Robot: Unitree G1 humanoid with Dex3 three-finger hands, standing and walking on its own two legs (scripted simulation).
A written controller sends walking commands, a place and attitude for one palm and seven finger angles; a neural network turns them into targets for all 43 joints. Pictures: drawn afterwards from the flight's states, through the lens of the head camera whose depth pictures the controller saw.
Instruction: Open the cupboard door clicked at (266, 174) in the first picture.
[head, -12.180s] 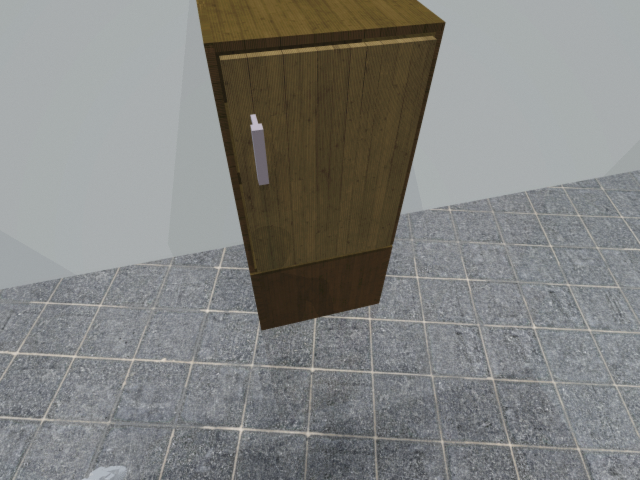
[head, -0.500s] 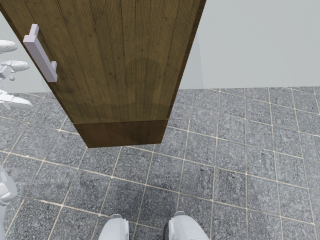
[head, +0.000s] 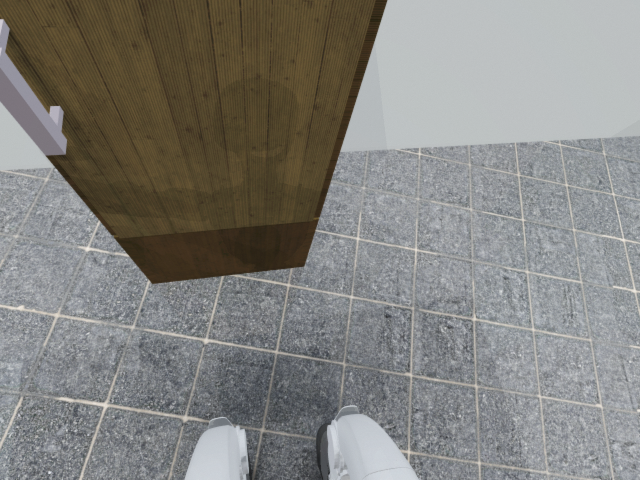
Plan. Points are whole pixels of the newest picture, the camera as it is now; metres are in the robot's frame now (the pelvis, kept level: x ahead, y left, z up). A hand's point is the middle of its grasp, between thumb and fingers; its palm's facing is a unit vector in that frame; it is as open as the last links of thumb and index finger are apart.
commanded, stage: move the hooked fingers beside the handle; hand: left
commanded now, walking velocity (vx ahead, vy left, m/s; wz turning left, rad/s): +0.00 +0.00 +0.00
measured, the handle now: (28, 93) +0.53 +0.27 +0.09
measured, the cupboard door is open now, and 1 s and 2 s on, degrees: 0 0 0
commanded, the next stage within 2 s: slide the fingers in behind the handle in 0.56 s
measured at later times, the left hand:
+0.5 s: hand out of the picture +0.48 +0.32 +0.10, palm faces +0.08 -1.00 -0.01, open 14.0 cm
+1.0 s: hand out of the picture +0.47 +0.30 +0.09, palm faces +0.05 -1.00 +0.01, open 14.0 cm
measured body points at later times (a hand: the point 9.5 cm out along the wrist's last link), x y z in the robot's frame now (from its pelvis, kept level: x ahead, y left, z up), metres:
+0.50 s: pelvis +0.00 +0.01 +0.00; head +0.14 +0.05 +0.43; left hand +0.47 +0.38 +0.10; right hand +0.03 -0.27 -0.09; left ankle +0.00 +0.10 -0.67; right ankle +0.02 -0.13 -0.67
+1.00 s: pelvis +0.00 +0.00 +0.00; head +0.13 +0.05 +0.43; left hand +0.46 +0.36 +0.09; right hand +0.02 -0.27 -0.09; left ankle +0.00 +0.10 -0.67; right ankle +0.02 -0.13 -0.67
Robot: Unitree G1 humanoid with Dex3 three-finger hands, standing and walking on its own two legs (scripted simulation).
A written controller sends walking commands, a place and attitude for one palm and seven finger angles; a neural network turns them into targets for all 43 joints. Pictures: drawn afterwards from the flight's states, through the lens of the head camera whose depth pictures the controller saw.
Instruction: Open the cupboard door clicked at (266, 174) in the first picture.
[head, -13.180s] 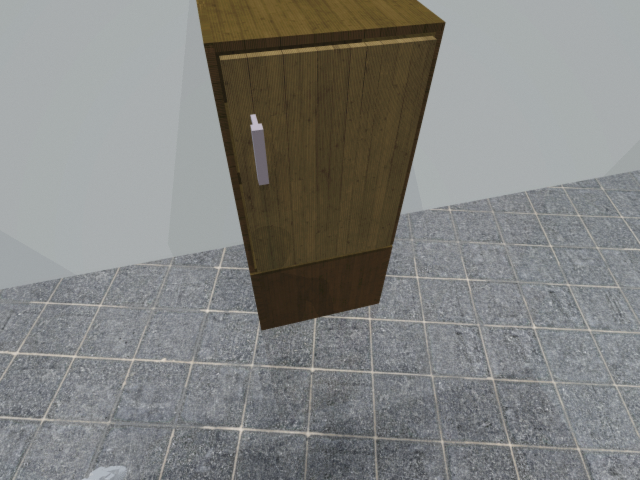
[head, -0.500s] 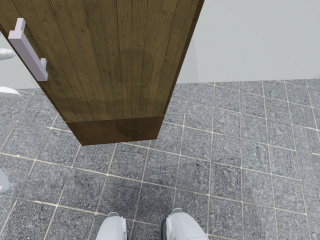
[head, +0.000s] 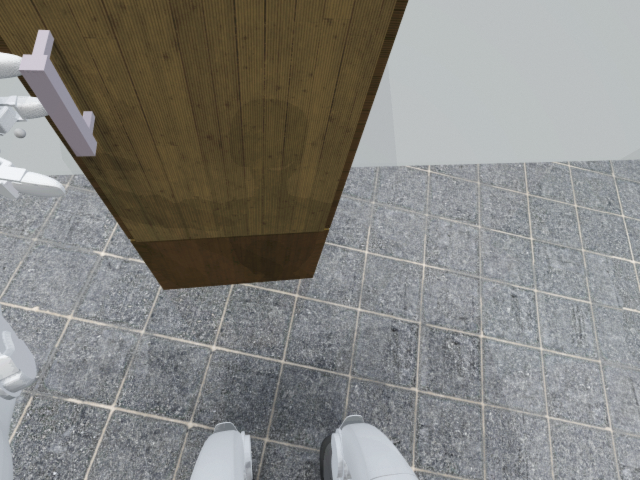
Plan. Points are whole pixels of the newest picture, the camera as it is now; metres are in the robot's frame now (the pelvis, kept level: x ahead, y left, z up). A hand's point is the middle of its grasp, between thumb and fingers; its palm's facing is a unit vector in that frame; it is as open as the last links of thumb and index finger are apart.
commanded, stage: slide the fingers in behind the handle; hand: left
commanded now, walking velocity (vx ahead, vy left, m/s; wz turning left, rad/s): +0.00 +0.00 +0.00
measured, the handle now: (66, 98) +0.54 +0.26 +0.09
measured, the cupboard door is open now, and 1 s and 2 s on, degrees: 0 0 0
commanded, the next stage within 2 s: close the thumb around the handle in 1.26 s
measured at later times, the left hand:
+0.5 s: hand (57, 135) +0.48 +0.26 +0.09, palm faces +0.05 -1.00 -0.01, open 14.0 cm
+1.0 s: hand (83, 131) +0.49 +0.24 +0.09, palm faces +0.05 -1.00 -0.01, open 14.0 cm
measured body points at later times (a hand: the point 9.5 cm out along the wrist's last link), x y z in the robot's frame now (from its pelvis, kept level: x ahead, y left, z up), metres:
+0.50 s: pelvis +0.00 -0.01 +0.00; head +0.12 +0.02 +0.44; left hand +0.47 +0.31 +0.10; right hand +0.03 -0.28 -0.10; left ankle +0.01 +0.10 -0.67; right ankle +0.02 -0.14 -0.67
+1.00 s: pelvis +0.01 -0.01 +0.00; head +0.13 +0.02 +0.44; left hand +0.48 +0.29 +0.09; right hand +0.02 -0.28 -0.10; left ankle +0.01 +0.10 -0.67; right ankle +0.02 -0.14 -0.67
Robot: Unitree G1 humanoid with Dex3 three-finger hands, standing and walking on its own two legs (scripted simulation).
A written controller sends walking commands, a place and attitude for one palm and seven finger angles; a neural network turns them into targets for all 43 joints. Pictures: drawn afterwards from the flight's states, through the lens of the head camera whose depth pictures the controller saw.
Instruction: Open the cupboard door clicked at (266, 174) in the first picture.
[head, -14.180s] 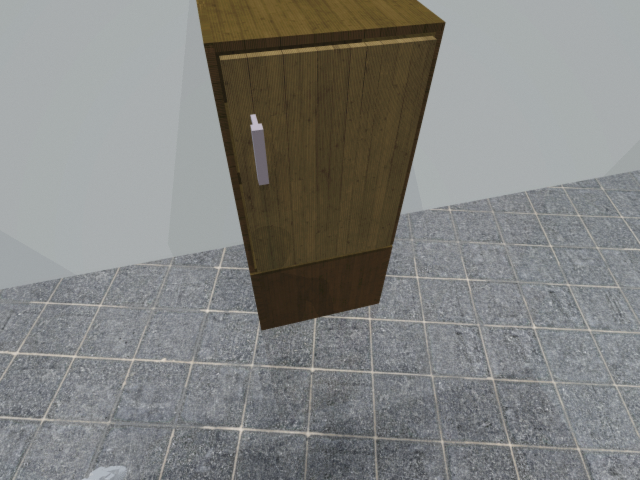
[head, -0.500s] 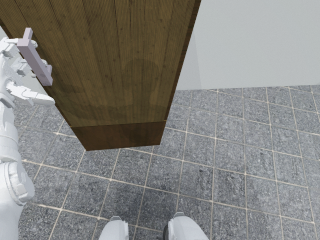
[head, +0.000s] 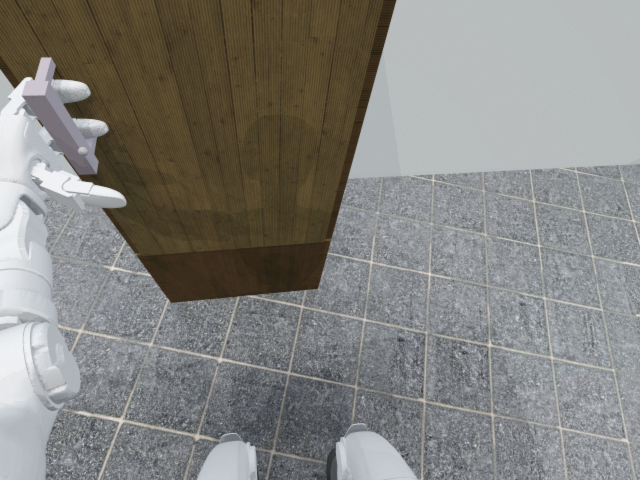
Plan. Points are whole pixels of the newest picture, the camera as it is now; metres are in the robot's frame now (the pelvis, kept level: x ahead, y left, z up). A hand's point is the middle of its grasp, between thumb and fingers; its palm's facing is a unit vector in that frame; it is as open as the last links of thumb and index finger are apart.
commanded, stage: slide the fingers in behind the handle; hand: left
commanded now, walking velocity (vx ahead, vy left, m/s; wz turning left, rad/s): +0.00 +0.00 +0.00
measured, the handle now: (68, 120) +0.53 +0.27 +0.08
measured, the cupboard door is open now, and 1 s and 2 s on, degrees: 0 0 41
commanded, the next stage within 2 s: close the thumb around the handle in 0.26 s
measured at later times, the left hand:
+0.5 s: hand (84, 149) +0.49 +0.24 +0.08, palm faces +0.05 -1.00 -0.01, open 13.5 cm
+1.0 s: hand (84, 148) +0.49 +0.24 +0.08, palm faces +0.03 -1.00 +0.00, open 5.6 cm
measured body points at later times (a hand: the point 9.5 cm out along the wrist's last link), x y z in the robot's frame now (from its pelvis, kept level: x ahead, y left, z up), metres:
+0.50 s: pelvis +0.00 +0.00 +0.00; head +0.12 +0.02 +0.43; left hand +0.48 +0.30 +0.09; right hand +0.02 -0.27 -0.11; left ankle +0.00 +0.11 -0.67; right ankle +0.01 -0.13 -0.67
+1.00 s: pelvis +0.00 +0.00 +0.00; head +0.13 +0.03 +0.43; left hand +0.48 +0.30 +0.08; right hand +0.02 -0.27 -0.10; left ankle +0.00 +0.11 -0.67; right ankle +0.01 -0.13 -0.67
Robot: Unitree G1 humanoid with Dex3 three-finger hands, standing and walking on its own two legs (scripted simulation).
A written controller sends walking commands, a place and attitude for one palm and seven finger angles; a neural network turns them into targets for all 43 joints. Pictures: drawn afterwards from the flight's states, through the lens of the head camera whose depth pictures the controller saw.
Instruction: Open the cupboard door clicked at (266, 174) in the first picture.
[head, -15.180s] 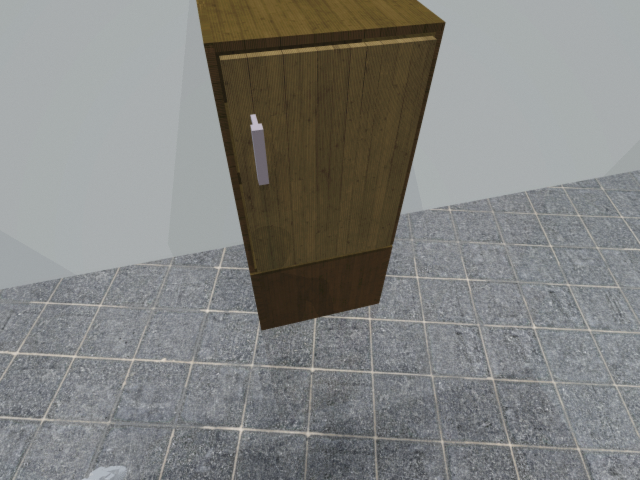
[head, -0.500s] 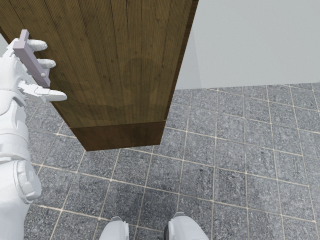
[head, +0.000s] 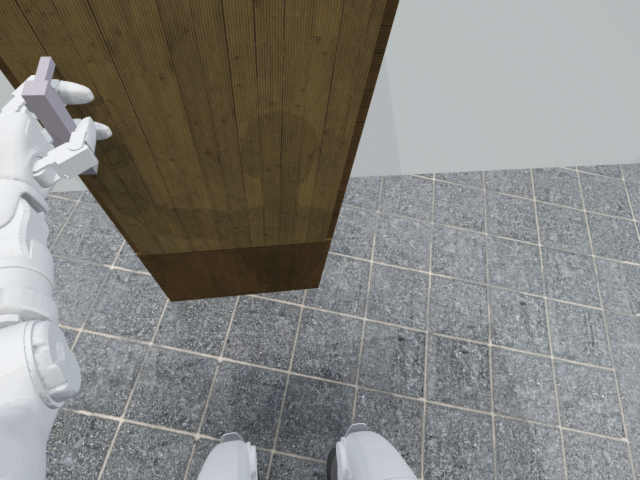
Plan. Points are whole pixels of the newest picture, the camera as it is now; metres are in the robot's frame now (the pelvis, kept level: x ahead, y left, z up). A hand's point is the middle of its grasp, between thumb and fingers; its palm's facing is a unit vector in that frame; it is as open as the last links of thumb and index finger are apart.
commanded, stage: close the thumb around the handle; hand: left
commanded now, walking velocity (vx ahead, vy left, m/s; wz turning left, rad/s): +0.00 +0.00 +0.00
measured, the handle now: (68, 119) +0.53 +0.27 +0.08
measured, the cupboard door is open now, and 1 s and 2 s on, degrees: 0 41 43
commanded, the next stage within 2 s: pull the door open along its arc in 0.06 s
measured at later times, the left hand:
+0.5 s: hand (91, 185) +0.44 +0.23 +0.08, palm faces +0.03 -1.00 +0.00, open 5.5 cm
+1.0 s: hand (203, 327) +0.28 +0.10 +0.09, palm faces +0.42 -0.91 +0.00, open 5.8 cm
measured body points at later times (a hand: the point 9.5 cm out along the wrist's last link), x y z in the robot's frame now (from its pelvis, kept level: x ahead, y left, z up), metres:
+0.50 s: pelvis +0.01 +0.00 +0.01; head +0.10 +0.02 +0.45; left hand +0.43 +0.28 +0.08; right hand +0.05 -0.26 -0.10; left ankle +0.00 +0.11 -0.67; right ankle +0.01 -0.13 -0.67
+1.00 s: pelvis +0.02 -0.03 +0.02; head +0.04 -0.04 +0.47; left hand +0.25 +0.15 +0.09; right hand +0.22 -0.22 -0.06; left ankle +0.00 +0.11 -0.67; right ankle +0.01 -0.13 -0.67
